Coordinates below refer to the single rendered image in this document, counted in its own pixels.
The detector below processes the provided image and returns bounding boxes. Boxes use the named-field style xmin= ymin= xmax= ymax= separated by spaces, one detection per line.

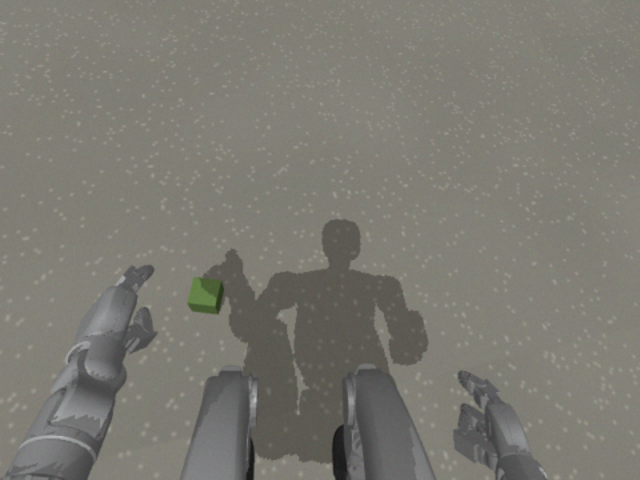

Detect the right robot arm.
xmin=495 ymin=454 xmax=548 ymax=480

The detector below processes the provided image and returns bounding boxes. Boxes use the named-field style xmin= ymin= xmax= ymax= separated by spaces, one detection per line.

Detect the left robot hand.
xmin=74 ymin=265 xmax=158 ymax=354

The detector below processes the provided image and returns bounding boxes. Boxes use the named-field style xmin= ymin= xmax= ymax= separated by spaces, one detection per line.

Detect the left robot arm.
xmin=0 ymin=335 xmax=127 ymax=480

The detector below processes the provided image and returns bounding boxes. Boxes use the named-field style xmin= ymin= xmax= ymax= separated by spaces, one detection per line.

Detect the right robot hand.
xmin=453 ymin=371 xmax=532 ymax=472

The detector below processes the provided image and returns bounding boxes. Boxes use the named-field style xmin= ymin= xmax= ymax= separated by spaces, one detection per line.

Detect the cube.
xmin=187 ymin=277 xmax=224 ymax=315

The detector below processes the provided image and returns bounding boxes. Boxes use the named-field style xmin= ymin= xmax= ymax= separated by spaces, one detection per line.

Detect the right robot foot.
xmin=332 ymin=425 xmax=348 ymax=480

